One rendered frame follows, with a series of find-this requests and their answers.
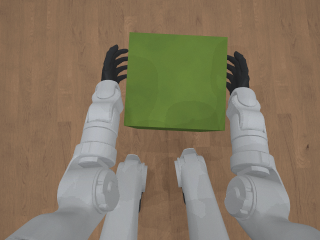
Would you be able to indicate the carton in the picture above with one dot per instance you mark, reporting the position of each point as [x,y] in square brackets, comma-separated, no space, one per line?
[176,82]

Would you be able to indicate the left robot thigh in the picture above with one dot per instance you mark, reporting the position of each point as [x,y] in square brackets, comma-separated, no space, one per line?
[122,222]

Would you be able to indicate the robot left upper arm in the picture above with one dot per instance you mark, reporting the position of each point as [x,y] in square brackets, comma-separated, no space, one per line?
[85,195]

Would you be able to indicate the robot right upper arm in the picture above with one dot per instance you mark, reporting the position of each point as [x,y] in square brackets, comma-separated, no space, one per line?
[262,208]

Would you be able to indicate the right robot thigh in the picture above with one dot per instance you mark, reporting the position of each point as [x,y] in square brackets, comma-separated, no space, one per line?
[204,218]

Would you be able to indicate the robot right forearm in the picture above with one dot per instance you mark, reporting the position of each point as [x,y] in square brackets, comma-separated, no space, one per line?
[250,151]

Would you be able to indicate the robot left forearm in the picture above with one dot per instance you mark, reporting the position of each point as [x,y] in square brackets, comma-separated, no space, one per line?
[100,131]

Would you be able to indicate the robot right hand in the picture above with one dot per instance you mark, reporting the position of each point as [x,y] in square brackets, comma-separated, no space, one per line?
[239,77]

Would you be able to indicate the robot left hand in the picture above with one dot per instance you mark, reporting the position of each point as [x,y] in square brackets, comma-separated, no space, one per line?
[109,70]

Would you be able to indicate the robot thigh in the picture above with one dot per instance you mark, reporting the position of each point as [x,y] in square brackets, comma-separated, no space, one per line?
[122,222]
[204,218]

